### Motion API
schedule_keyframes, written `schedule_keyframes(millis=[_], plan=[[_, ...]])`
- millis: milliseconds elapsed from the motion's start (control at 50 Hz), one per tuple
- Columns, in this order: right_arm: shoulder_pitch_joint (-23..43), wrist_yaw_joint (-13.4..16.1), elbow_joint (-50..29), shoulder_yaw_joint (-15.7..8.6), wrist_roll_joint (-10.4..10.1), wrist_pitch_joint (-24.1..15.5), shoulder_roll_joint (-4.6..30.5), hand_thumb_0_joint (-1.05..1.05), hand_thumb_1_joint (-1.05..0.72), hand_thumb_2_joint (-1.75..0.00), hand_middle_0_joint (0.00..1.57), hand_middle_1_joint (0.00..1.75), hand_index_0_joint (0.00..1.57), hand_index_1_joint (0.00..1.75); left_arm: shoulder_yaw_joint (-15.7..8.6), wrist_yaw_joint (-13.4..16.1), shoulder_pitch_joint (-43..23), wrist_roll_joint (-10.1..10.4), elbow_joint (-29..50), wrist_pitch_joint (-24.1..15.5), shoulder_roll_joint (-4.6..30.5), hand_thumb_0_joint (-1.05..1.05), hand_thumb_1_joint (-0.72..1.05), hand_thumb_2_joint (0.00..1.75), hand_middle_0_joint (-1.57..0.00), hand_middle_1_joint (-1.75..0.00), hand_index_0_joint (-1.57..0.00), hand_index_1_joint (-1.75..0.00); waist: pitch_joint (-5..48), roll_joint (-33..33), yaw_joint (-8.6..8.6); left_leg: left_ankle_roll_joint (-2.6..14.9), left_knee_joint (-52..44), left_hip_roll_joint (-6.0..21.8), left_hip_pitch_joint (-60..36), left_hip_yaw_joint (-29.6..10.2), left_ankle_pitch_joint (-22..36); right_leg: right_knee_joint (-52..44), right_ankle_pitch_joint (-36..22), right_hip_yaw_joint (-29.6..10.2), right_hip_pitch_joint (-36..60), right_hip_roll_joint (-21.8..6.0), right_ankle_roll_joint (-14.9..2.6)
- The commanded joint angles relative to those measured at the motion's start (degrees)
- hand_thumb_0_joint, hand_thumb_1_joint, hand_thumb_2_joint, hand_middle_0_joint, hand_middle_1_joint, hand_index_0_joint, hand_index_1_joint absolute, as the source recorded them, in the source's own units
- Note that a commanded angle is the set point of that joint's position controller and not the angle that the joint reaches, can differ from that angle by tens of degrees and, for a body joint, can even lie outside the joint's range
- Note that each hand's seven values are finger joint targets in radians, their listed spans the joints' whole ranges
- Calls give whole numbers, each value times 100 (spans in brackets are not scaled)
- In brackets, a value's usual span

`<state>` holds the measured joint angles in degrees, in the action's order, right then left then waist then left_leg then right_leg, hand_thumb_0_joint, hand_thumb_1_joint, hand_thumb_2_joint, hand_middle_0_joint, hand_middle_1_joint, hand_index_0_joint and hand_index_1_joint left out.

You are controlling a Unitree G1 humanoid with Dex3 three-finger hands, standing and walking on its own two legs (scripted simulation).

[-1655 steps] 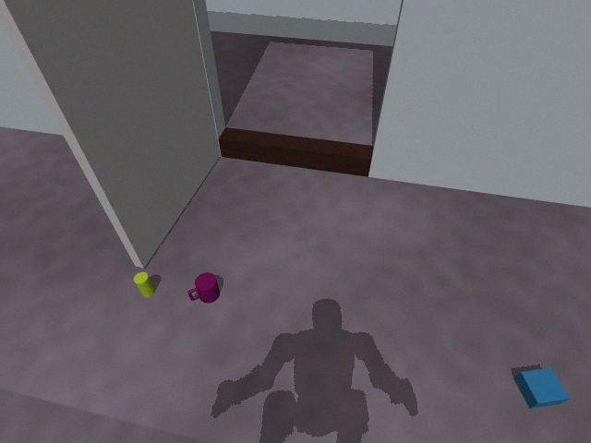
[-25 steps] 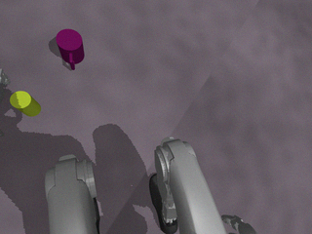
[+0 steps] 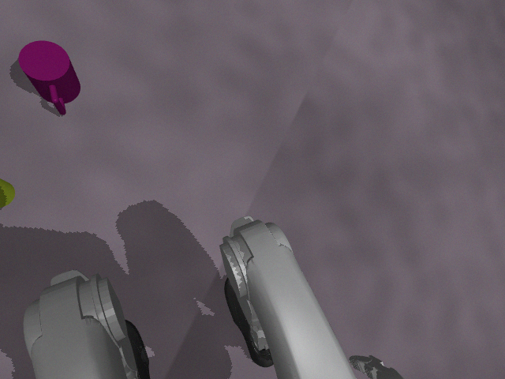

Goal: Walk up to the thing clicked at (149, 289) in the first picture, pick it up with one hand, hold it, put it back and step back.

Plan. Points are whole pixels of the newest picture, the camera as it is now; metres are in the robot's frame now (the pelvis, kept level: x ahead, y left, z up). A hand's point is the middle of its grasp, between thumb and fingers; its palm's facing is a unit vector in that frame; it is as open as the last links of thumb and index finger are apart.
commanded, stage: approach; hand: left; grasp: from above
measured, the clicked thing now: out of the picture +0.49 +0.31 -0.29
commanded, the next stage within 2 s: withdraw in 0.24 s
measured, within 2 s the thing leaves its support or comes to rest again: neither
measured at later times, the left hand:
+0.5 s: hand out of the picture +0.47 +0.31 -0.16, palm faces -0.36 -0.06 -0.93, open 14.0 cm
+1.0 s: hand out of the picture +0.47 +0.31 -0.17, palm faces -0.45 -0.10 -0.89, open 13.8 cm
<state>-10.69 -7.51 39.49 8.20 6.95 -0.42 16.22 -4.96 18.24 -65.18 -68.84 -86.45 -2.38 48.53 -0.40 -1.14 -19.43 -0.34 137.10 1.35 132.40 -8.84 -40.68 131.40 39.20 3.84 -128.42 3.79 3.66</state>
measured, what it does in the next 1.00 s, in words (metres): stands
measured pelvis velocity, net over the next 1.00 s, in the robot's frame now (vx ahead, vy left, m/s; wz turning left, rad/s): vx -0.01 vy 0.00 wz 0.00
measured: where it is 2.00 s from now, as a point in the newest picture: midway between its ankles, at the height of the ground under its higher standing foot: (200, 361)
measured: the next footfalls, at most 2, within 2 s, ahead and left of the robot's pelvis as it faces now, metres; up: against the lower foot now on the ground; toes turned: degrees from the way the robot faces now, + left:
none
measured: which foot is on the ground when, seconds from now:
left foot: down 0.00-1.00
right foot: down 0.00-1.00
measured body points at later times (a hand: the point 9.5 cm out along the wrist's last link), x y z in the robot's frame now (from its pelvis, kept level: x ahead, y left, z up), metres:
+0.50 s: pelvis -0.01 +0.01 -0.01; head +0.22 +0.10 +0.36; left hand +0.49 +0.31 -0.11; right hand +0.09 -0.27 -0.10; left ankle +0.07 +0.13 -0.30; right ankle +0.10 -0.12 -0.30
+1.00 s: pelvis -0.01 +0.00 +0.00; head +0.24 +0.09 +0.36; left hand +0.49 +0.31 -0.12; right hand +0.01 -0.26 -0.09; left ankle +0.07 +0.13 -0.30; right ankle +0.10 -0.13 -0.30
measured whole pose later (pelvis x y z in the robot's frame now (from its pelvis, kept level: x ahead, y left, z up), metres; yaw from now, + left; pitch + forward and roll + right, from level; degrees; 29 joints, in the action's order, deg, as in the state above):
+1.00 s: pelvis -0.01 +0.00 +0.00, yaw +0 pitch +33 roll -10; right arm -13.2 -8.2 38.9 7.6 7.3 0.9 16.4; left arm -4.4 14.2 -54.2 -69.1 -73.0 -12.3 46.6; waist -0.3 1.4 -15.8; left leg -0.6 137.5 -0.2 132.3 -9.9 -39.2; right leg 131.3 38.8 5.0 -126.7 2.6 3.2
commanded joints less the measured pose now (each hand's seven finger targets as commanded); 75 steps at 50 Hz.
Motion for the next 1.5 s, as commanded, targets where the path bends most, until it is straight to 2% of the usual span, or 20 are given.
schedule_keyframes(millis=[0, 100, 200, 300, 400, 520, 560, 640, 660, 680, 800, 840, 900, 1000, 1080, 1140, 1240, 1300, 1340, 1480], plan=[[-1146, 108, -173, -418, -66, 115, 1476, 0, -91, -90, 20, 30, 20, 30, -141, -462, -653, 368, 736, -124, 1755, 0, -51, 94, -7, -108, -10, -105, 4008, -931, 365, 359, -1239, -108, -2088, 598, 1421, -1377, -1703, 390, 3212, 50, -406], [-1284, 74, -144, -497, 23, 163, 1547, 0, -90, -89, 20, 30, 20, 30, -84, -612, -683, 404, 1562, -955, 1273, 0, -48, 92, -8, -107, -11, -104, 3878, -1269, 193, 171, -1116, -97, -2498, 425, 1520, -1250, -1537, 597, 2562, 65, -529], [-1155, 31, -43, -667, 72, 104, 1501, 0, -90, -89, 20, 30, 20, 30, 76, 19, -1133, 142, 2608, -1584, 962, 0, -51, 94, -6, -107, -9, -104, 4307, -2357, 257, 17, -1300, -73, -3625, 364, 1426, -1054, -1435, 714, 1853, 51, -578], [-894, 93, 79, -794, 108, 69, 1531, 0, -90, -90, 20, 30, 20, 30, -102, 786, -1552, -253, 2493, -1313, 1132, 0, -52, 98, -7, -101, -8, -100, 4243, -2680, 280, -34, -1576, -78, -3868, 374, 1004, -962, -1165, 719, 1316, -42, -605], [-842, 110, 241, -563, 151, -67, 1491, 0, -91, -90, 20, 30, 20, 30, 147, 1125, -1712, -554, 520, -716, 846, 0, -52, 97, -6, -107, -9, -104, 3312, -1946, 8, 122, -1435, -118, -2903, 446, 720, -1065, -1048, 717, 939, -49, -585], [-878, 99, 98, -434, 135, -222, 1609, 0, -90, -90, 20, 30, 20, 30, 58, 928, -2029, -385, 213, -265, 1245, 0, -54, 99, -6, -107, -7, -106, 3750, -1905, 72, 195, -1408, -144, -2865, 468, 782, -1080, -1092, 657, 1406, -44, -564], [-863, 115, 10, -393, 84, -232, 1598, 0, -90, -90, 20, 30, 20, 30, 102, 640, -2082, -267, 249, -202, 1339, 0, -53, 98, -6, -108, -8, -106, 3844, -1738, -10, 233, -1311, -145, -2799, 469, 835, -1117, -1114, 611, 1580, -28, -554], [-947, 145, -66, -359, 60, -147, 1579, 0, -90, -90, 20, 30, 20, 30, 46, 125, -1723, -72, 407, -253, 1654, 0, -54, 97, -6, -109, -8, -107, 4066, -1479, 101, 271, -1184, -130, -2513, 522, 1121, -1186, -1349, 541, 2228, 3, -499], [-1070, 147, -39, -383, 81, -120, 1636, 0, -91, -90, 20, 30, 20, 30, -188, 31, -1486, -63, 396, -278, 1909, 0, -53, 97, -6, -110, -8, -108, 3918, -1427, 100, 272, -1196, -129, -2428, 506, 1130, -1194, -1361, 551, 2273, 0, -493], [-1043, 124, -102, -344, 93, -93, 1530, 0, -90, -90, 20, 30, 20, 30, 102, -112, -1485, 1, 426, -328, 1469, 0, -54, 98, -7, -109, -8, -107, 3885, -1467, 119, 245, -1231, -125, -2410, 507, 1078, -1180, -1296, 559, 2236, 23, -511], [-1401, 66, -107, -392, 75, 86, 1504, 0, -90, -90, 20, 30, 20, 30, -67, -478, -882, 117, 1656, -725, 1501, 0, -51, 96, -7, -110, -10, -108, 4395, -1938, 302, 112, -1246, -117, -3080, 456, 1931, -1093, -1906, 654, 2508, 22, -533], [-1436, 42, -153, -496, 45, 124, 1546, 0, -90, -89, 20, 30, 20, 30, -3, -451, -926, 178, 2155, -870, 1254, 0, -50, 94, -7, -109, -10, -107, 4517, -2019, 275, 90, -1235, -109, -3339, 435, 2134, -1109, -2029, 688, 2470, 18, -542], [-1413, 45, -123, -600, -3, 140, 1619, 0, -90, -89, 20, 30, 20, 30, -161, -227, -1156, 160, 2576, -1022, 1450, 0, -50, 94, -7, -109, -9, -106, 4450, -2175, 287, 79, -1271, -93, -3492, 419, 1981, -1128, -1887, 681, 2185, 15, -568], [-1264, 47, -93, -534, -9, 127, 1450, 0, -90, -89, 20, 30, 20, 30, -478, 289, -1499, -260, 2349, -1009, 1911, 0, -52, 101, -8, -105, -8, -104, 4291, -2349, 366, 111, -1358, -109, -3255, 538, 1440, -1129, -1543, 597, 2020, 7, -589], [-1028, 63, -93, -432, 36, 31, 1472, 0, -89, -90, 20, 30, 20, 30, -20, 394, -1310, -316, 715, -783, 1321, 0, -53, 100, -7, -102, -7, -102, 3127, -1749, 52, 195, -1442, -135, -2582, 481, 547, -1280, -739, 664, 1312, 9, -595], [-975, 92, -44, -349, 57, -51, 1526, 0, -89, -90, 20, 30, 20, 30, 352, 262, -1318, -252, 136, -722, 968, 0, -53, 98, -7, -101, -7, -101, 2863, -1337, -78, 233, -1485, -152, -2290, 415, 226, -1379, -478, 708, 1309, 35, -578], [-996, 114, -54, -232, 110, -192, 1688, 0, -89, -90, 20, 30, 20, 30, 514, 35, -1545, -207, -29, -862, 1151, 0, -48, 95, -7, -106, -9, -104, 2910, -1178, -236, 232, -1306, -134, -2310, 284, 400, -1205, -706, 747, 1483, 22, -521], [-957, 107, -159, -85, 177, -248, 1692, 0, -89, -90, 20, 30, 20, 30, 453, 194, -1846, -240, 144, -1108, 1436, 0, -47, 94, -7, -107, -10, -104, 3235, -1422, -243, 168, -1233, -106, -2687, 188, 694, -1053, -962, 826, 1584, 29, -515], [-926, 127, -137, -65, 226, -262, 1732, 0, -89, -90, 20, 30, 20, 30, 115, 434, -1757, -350, 232, -1269, 1922, 0, -49, 94, -7, -105, -9, -103, 3480, -1749, -92, 144, -1155, -108, -2805, 285, 835, -1019, -1076, 812, 1777, 72, -527], [-913, 56, -124, -77, 375, -376, 1777, 0, -89, -90, 20, 30, 20, 30, -458, 1204, -1484, -658, 951, -1364, 2358, 0, -52, 98, -7, -100, -7, -100, 3884, -2829, -47, 25, -1061, -23, -3510, 310, 1605, -695, -1659, 895, 1700, 62, -567]])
